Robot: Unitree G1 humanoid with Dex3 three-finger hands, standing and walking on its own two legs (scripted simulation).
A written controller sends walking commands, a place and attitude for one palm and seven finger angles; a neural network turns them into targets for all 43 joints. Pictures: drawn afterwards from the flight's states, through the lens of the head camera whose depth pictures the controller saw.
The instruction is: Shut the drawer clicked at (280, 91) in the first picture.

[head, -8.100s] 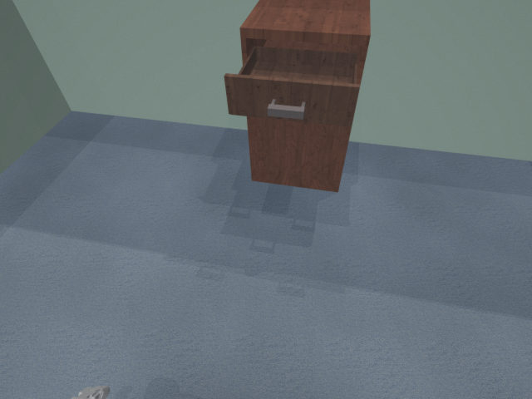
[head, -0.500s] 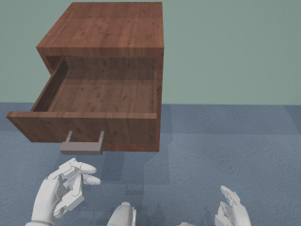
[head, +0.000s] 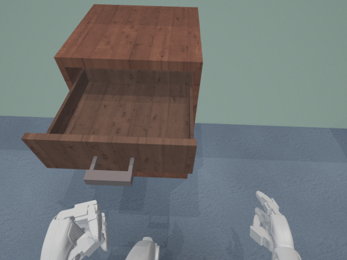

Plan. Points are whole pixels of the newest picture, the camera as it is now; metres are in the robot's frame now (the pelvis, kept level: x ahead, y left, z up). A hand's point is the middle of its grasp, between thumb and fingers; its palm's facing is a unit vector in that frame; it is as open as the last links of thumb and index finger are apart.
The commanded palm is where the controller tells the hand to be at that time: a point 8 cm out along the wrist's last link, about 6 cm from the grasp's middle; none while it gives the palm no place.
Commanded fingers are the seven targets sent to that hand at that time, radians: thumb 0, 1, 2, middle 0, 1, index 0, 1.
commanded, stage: raise the hand and make a fist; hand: left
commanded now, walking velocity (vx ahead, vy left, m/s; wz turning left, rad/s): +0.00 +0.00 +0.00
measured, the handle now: (111, 169) +0.33 +0.19 -0.01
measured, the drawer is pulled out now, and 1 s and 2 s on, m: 0.30 0.30 0.30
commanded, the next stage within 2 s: bring the fist close to the handle in 0.64 s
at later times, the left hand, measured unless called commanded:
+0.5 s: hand (101, 237) +0.15 +0.14 +0.09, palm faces +0.03 -1.00 -0.01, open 3.2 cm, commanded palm +0.11 +0.20 +0.10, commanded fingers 0.00 0.90 0.90 -1.40 -1.60 -1.40 -1.60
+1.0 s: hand (104, 235) +0.16 +0.14 +0.07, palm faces +0.04 -1.00 -0.02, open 3.3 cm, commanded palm +0.13 +0.20 +0.07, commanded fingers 0.00 0.90 0.90 -1.40 -1.60 -1.40 -1.60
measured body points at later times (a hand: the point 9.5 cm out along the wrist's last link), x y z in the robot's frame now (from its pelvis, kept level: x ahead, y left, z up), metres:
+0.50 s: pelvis +0.00 +0.00 +0.00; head +0.02 +0.00 +0.45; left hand +0.15 +0.19 +0.09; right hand +0.19 -0.23 -0.06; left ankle +0.08 +0.11 -0.66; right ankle -0.03 -0.12 -0.66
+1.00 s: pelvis +0.01 -0.01 +0.00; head +0.03 -0.01 +0.44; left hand +0.15 +0.20 +0.07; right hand +0.21 -0.24 -0.07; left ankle +0.08 +0.11 -0.66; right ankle -0.03 -0.12 -0.66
